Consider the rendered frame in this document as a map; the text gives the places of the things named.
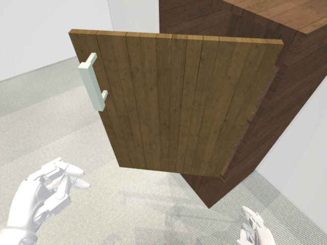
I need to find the handle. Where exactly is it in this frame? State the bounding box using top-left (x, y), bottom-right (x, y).
top-left (78, 53), bottom-right (108, 111)

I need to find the right robot hand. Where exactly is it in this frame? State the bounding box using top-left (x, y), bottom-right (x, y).
top-left (237, 206), bottom-right (276, 245)

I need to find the left robot hand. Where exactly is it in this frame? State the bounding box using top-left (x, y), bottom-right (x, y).
top-left (7, 158), bottom-right (91, 233)

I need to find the left robot forearm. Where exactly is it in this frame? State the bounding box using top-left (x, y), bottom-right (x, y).
top-left (0, 227), bottom-right (38, 245)

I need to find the cupboard door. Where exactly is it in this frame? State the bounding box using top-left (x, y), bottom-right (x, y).
top-left (68, 29), bottom-right (284, 177)

